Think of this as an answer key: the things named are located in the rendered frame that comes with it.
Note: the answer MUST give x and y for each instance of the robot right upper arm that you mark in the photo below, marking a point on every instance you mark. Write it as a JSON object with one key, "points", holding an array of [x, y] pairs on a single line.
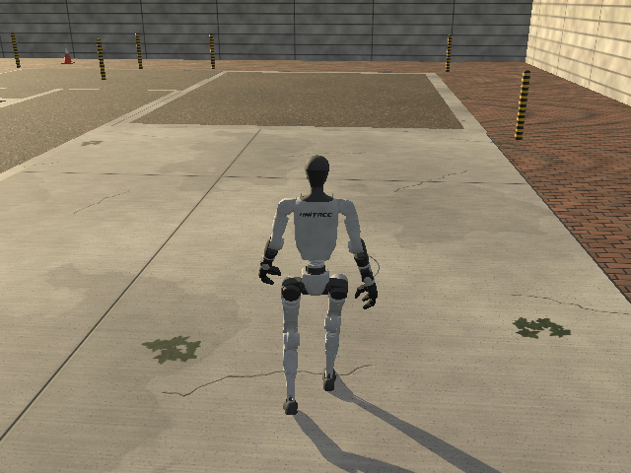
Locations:
{"points": [[347, 208]]}

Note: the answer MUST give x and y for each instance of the robot left upper arm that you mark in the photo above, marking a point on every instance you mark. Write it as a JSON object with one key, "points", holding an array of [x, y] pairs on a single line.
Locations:
{"points": [[285, 207]]}

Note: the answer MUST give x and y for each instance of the robot torso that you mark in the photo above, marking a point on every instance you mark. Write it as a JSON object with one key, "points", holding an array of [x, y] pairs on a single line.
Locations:
{"points": [[315, 237]]}

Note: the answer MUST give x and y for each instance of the robot left hand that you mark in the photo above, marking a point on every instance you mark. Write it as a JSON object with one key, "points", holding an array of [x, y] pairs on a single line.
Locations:
{"points": [[272, 270]]}

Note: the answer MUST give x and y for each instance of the right robot thigh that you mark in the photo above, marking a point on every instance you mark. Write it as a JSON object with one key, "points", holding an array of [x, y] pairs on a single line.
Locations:
{"points": [[337, 293]]}

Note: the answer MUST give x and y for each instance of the robot left forearm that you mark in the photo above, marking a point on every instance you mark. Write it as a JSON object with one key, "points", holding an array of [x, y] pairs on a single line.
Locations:
{"points": [[268, 256]]}

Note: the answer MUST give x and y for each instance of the robot right hand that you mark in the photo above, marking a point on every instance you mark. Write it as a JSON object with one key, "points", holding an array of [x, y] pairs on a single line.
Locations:
{"points": [[371, 295]]}

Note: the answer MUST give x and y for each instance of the robot right forearm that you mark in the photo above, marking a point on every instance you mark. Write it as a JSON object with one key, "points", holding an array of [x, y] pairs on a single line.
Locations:
{"points": [[364, 267]]}

